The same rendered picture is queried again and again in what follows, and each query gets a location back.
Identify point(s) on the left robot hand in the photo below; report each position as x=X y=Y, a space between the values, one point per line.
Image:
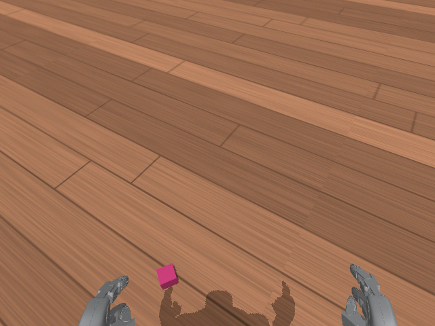
x=98 y=313

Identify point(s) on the small box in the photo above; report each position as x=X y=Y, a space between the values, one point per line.
x=167 y=276

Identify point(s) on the right robot hand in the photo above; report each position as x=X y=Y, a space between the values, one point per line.
x=376 y=308

